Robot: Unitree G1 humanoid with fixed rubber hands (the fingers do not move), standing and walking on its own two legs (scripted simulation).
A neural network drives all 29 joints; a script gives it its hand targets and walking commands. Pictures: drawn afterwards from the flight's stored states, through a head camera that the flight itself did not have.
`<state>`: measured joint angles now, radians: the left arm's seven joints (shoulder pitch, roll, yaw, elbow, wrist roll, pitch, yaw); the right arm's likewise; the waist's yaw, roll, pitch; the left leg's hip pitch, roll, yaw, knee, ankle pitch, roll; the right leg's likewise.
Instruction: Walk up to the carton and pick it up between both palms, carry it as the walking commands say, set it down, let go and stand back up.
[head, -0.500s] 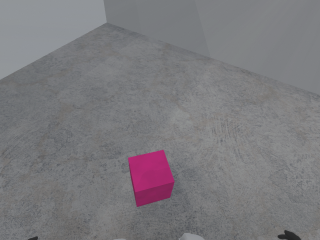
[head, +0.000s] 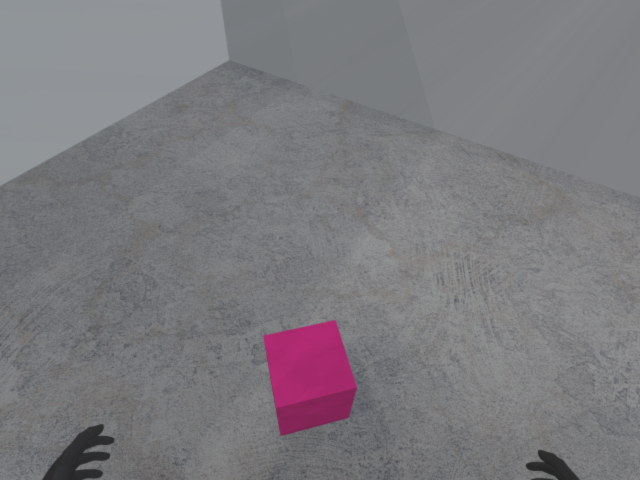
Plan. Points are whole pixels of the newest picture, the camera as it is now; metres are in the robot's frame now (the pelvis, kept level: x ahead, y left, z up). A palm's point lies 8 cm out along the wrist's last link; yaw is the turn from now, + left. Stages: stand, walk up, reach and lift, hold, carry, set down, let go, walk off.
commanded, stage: walk up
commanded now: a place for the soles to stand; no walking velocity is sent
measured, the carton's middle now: (307, 378) +0.49 +0.02 -0.64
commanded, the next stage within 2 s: reach and lift in 1.86 s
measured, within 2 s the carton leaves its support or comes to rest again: neither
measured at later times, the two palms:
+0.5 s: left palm out of the picture +0.11 +0.26 -0.10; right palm out of the picture +0.10 -0.44 -0.09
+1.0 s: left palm out of the picture +0.08 +0.26 -0.08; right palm (555, 371) +0.29 -0.35 -0.08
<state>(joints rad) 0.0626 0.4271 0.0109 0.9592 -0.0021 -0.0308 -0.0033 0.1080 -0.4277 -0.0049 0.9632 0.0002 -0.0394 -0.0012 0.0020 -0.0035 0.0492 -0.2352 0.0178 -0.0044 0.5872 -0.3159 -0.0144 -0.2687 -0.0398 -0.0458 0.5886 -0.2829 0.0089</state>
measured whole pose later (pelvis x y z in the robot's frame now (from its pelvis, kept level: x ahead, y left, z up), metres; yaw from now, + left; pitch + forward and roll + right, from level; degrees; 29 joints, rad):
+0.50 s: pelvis +0.02 -0.08 -0.01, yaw +8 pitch -3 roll +0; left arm 0.13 0.43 0.09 0.81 0.03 0.02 -0.05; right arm 0.33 -0.51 -0.07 0.88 -0.02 -0.04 -0.05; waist -0.02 -0.01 0.12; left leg -0.42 0.01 -0.07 0.99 -0.52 0.02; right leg -0.35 -0.05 -0.07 0.69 -0.29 -0.01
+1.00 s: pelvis +0.06 -0.09 +0.00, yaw +16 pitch -2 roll -1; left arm 0.12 0.44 0.04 0.91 0.00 -0.04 0.00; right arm 0.08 -0.44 -0.03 0.90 -0.01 -0.02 0.01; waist 0.04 0.01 0.06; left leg -0.28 -0.05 -0.08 0.62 -0.31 0.02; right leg -0.24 -0.06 -0.13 0.59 -0.32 0.00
